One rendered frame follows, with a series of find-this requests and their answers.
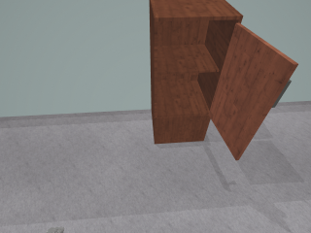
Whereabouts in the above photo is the handle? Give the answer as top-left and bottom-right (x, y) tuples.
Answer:
(272, 80), (292, 108)

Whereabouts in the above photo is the cupboard door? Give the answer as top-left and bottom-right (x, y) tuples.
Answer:
(208, 22), (298, 161)

